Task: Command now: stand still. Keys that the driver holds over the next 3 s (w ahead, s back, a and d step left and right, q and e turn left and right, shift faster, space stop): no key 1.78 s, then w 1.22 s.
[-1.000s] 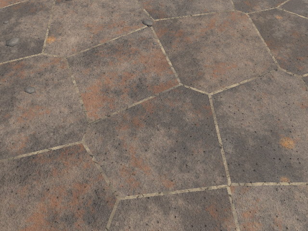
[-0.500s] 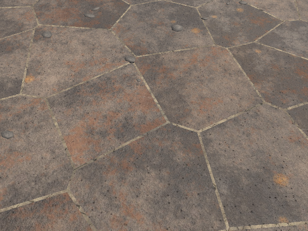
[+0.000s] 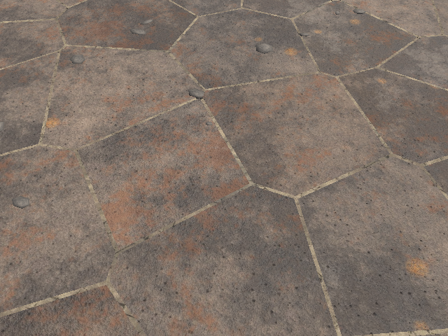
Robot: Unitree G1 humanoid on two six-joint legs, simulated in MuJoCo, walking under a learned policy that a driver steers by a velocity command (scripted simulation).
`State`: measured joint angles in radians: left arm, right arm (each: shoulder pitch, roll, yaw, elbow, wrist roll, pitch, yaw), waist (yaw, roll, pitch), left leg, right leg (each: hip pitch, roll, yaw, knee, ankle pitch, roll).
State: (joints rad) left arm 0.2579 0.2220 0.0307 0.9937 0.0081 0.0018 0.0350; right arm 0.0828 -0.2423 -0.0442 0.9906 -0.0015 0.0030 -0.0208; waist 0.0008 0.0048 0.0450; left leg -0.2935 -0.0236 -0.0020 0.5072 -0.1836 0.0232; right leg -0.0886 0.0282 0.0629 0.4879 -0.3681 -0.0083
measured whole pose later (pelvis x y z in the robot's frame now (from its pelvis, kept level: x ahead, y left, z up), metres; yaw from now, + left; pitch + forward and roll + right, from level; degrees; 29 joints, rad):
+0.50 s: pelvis -0.01 +0.00 +0.00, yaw +1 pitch -1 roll +0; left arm 0.31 0.19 0.01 1.07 0.01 -0.02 0.04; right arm 0.11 -0.22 -0.04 1.08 0.00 0.01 -0.03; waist 0.00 0.01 0.04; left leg -0.31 -0.03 -0.02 0.50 -0.17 0.03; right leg -0.10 0.02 0.05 0.48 -0.36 0.00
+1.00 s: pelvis +0.00 +0.00 +0.00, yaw +1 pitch -1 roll +0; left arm 0.35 0.17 0.01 1.09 0.00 -0.02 0.04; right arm 0.14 -0.21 -0.03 1.09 0.00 0.01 -0.04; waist 0.00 0.01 0.04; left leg -0.31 -0.03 -0.02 0.50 -0.17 0.03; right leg -0.10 0.02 0.04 0.48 -0.36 0.00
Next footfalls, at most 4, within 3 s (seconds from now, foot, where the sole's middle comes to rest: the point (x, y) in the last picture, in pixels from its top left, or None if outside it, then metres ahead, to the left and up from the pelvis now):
2.56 right None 0.50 -0.11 -0.77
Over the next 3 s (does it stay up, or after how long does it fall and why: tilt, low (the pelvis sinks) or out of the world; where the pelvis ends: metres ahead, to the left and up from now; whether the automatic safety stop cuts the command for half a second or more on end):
stays up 0.55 -0.02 0.01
